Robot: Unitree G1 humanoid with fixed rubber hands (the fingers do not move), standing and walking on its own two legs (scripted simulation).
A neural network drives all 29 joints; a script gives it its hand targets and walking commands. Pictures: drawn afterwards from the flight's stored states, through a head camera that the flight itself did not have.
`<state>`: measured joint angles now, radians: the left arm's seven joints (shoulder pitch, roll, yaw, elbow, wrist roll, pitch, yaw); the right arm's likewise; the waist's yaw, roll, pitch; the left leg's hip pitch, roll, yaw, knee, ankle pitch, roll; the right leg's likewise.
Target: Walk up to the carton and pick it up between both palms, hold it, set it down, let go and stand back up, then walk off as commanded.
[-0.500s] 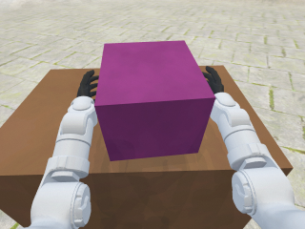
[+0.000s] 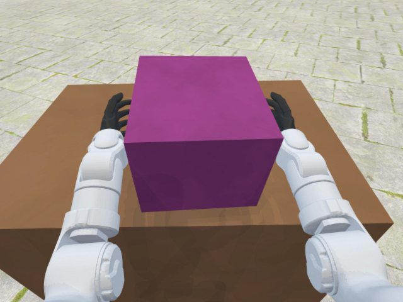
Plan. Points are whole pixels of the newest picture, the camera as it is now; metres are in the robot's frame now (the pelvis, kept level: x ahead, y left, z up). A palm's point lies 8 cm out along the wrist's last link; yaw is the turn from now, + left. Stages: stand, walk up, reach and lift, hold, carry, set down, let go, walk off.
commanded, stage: set down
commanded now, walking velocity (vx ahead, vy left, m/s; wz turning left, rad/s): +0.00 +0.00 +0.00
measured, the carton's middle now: (197, 129) +0.45 +0.03 +0.14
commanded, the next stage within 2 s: none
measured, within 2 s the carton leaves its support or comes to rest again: neither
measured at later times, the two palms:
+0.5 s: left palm (119, 140) +0.41 +0.19 +0.15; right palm (278, 135) +0.43 -0.15 +0.14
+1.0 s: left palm (124, 149) +0.42 +0.19 +0.12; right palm (274, 139) +0.45 -0.15 +0.11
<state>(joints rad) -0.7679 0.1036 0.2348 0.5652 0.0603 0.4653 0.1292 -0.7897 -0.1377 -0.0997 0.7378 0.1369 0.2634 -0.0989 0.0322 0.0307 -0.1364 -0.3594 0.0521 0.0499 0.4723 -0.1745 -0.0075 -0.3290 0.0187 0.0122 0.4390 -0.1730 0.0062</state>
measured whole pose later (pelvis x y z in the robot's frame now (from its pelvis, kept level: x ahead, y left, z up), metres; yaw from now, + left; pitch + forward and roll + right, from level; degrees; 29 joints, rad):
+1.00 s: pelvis +0.03 +0.00 +0.00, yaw +0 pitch +6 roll -1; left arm -0.74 0.04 0.25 0.80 0.08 0.18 0.17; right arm -0.81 -0.17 -0.13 1.04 0.06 -0.04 -0.02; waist 0.07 0.03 -0.11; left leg -0.36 0.05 0.05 0.47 -0.21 -0.02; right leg -0.33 0.02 0.01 0.44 -0.21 0.00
